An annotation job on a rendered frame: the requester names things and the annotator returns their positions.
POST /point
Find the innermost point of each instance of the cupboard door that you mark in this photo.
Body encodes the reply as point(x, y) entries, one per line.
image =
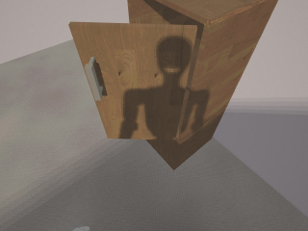
point(143, 69)

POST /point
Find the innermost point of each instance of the handle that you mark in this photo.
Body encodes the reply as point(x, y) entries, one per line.
point(96, 89)

